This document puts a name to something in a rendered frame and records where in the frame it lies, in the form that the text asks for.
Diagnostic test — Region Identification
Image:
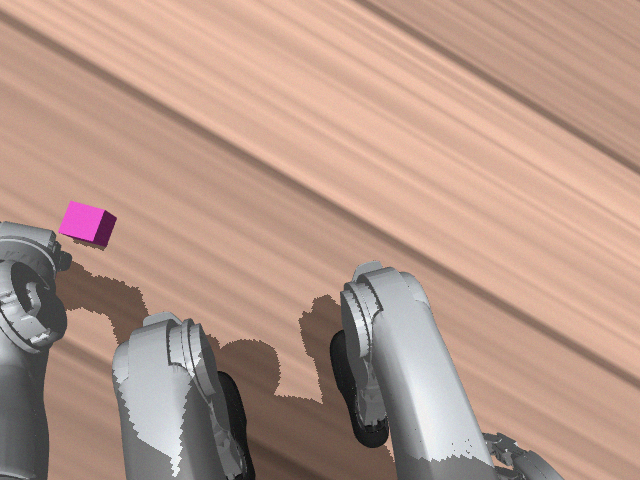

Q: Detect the right robot foot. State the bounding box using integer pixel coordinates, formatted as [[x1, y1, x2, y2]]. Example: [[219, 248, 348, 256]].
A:
[[330, 330, 389, 448]]

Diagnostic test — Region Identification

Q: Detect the left robot arm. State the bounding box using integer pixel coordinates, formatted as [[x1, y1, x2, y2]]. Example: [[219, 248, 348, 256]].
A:
[[0, 221, 67, 480]]

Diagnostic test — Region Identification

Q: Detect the left robot hand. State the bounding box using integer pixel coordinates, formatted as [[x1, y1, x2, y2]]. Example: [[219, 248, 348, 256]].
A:
[[0, 221, 72, 272]]

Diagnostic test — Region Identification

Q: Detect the cube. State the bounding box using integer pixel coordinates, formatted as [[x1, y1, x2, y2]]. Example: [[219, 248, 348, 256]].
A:
[[58, 201, 117, 247]]

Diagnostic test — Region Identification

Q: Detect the left robot foot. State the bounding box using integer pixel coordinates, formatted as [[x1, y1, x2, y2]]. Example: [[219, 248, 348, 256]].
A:
[[217, 371, 255, 480]]

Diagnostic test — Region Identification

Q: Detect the right robot hand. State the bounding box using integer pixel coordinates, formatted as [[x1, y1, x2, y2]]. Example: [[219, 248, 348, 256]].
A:
[[482, 432, 564, 480]]

